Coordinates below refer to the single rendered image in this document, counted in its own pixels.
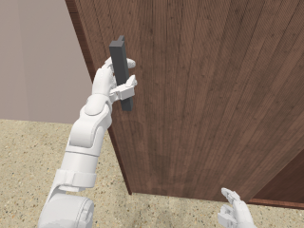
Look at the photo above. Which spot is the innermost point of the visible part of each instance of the left robot hand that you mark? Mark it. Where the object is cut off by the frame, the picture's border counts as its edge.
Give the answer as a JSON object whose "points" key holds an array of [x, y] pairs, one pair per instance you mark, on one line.
{"points": [[105, 83]]}

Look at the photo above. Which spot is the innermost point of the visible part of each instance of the wardrobe door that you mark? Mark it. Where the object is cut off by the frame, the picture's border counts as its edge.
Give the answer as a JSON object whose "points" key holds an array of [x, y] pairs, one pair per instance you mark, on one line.
{"points": [[219, 100], [288, 184]]}

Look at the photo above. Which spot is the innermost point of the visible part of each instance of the robot left forearm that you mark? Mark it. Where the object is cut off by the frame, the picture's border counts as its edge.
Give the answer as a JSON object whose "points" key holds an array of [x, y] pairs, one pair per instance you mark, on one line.
{"points": [[83, 148]]}

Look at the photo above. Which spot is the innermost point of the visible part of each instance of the handle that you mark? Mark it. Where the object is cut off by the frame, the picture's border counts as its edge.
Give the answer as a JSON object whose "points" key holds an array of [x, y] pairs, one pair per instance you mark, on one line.
{"points": [[120, 67]]}

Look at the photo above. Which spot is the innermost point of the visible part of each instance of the left robot upper arm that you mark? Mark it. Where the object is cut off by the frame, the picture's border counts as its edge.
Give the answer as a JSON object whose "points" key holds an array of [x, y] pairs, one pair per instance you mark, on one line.
{"points": [[68, 211]]}

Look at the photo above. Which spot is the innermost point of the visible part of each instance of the right robot hand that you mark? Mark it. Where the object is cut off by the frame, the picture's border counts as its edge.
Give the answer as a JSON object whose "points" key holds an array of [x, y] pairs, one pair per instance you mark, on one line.
{"points": [[231, 217]]}

